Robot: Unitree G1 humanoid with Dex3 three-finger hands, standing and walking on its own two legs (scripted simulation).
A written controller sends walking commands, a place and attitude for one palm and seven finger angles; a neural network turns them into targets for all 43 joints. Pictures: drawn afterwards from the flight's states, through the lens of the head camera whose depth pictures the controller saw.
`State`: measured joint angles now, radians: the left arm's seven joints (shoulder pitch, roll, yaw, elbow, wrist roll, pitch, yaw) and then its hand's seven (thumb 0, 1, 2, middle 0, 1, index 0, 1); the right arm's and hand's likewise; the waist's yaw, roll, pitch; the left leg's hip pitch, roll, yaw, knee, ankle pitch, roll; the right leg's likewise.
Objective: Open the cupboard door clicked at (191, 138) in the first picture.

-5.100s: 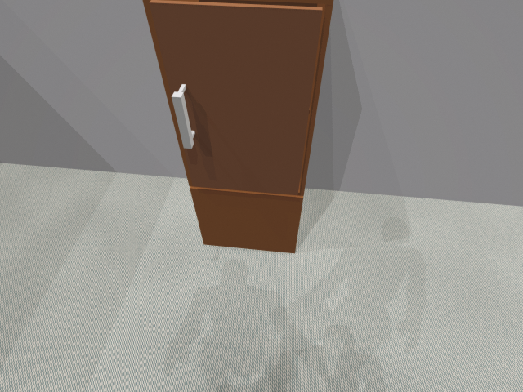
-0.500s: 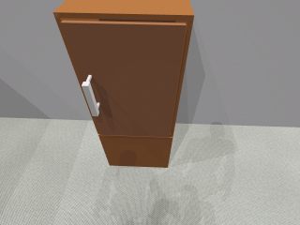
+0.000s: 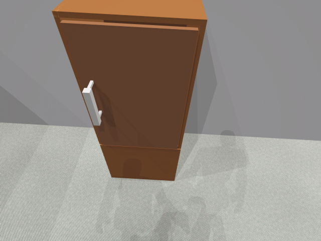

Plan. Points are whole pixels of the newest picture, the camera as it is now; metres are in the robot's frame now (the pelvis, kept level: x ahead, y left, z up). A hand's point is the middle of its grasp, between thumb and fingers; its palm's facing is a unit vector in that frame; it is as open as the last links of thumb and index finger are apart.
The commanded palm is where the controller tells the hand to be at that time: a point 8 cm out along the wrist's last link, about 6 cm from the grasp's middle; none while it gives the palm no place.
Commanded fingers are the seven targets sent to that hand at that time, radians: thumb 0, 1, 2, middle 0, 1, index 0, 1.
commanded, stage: look again from close up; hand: left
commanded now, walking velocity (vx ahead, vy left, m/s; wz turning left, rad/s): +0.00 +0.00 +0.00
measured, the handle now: (94, 103) +0.56 +0.28 -0.03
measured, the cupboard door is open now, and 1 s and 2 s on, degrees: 0 0 0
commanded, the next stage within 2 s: shuffle to correct the standing spot in 0.44 s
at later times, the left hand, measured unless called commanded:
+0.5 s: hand out of the picture +0.04 +0.18 -0.17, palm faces +0.00 -0.97 -0.23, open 7.4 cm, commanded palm none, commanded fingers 0.00 0.90 0.90 -0.20 -0.30 -0.20 -0.30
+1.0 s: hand out of the picture -0.01 +0.24 -0.19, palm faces +0.09 -0.97 -0.23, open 7.4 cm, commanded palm none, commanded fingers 0.00 0.90 0.90 -0.20 -0.30 -0.20 -0.30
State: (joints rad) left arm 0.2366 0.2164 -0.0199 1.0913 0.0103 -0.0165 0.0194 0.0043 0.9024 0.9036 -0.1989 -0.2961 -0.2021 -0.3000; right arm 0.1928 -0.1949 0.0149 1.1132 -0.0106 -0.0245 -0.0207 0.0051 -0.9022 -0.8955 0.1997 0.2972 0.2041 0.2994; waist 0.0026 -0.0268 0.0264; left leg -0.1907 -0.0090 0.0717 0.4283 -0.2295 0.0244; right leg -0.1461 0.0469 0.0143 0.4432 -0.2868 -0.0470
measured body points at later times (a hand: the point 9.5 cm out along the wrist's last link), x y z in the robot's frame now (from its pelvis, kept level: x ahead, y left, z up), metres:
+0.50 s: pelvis +0.02 -0.01 +0.00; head +0.03 +0.00 +0.45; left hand +0.04 +0.24 -0.16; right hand +0.05 -0.25 -0.15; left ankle +0.00 +0.10 -0.74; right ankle -0.03 -0.09 -0.74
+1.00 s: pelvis +0.00 +0.04 -0.01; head +0.02 +0.06 +0.44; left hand -0.01 +0.29 -0.17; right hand +0.08 -0.20 -0.15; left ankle +0.04 +0.18 -0.73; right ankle -0.03 -0.09 -0.74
